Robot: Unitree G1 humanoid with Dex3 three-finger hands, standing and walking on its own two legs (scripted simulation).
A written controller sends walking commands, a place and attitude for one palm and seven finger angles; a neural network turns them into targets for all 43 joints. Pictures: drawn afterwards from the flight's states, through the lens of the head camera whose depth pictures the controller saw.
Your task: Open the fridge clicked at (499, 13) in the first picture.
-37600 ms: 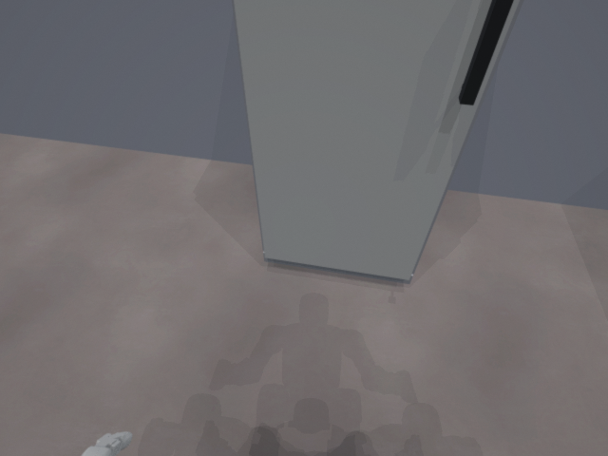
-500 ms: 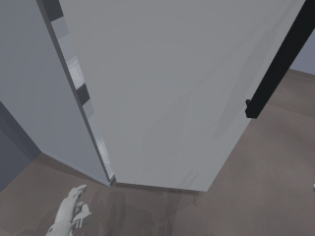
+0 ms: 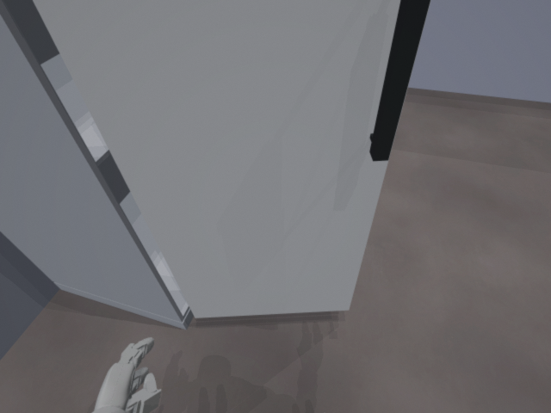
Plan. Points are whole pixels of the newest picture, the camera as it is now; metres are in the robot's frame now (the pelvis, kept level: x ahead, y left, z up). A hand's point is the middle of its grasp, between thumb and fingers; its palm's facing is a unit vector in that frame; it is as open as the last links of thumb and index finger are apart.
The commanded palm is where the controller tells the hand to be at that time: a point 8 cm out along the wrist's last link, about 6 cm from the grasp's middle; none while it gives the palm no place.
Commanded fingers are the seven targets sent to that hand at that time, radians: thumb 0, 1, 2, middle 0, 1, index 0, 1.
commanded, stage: step back with the hand held close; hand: right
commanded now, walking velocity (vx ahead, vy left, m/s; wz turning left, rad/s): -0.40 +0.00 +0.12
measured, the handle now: (396, 57) +0.55 -0.18 +0.26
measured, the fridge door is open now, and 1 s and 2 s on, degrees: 70 70 70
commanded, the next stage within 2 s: stop stepping back and stand still in 0.36 s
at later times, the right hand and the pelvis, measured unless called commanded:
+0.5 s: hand out of the picture +0.14 -0.23 +0.19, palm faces +0.21 +0.87 -0.44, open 7.4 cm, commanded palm +0.06 -0.29 +0.19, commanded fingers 0.00 -0.90 -0.90 0.20 0.30 0.20 0.30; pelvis -0.11 -0.01 +0.00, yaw +6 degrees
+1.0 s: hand out of the picture +0.06 -0.25 +0.19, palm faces +0.17 +0.83 -0.53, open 7.4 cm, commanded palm +0.04 -0.31 +0.19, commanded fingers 0.00 -0.90 -0.90 0.20 0.30 0.20 0.30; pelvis -0.15 -0.04 +0.01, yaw +11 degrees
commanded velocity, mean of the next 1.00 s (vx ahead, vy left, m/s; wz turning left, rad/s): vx -0.06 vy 0.03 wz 0.04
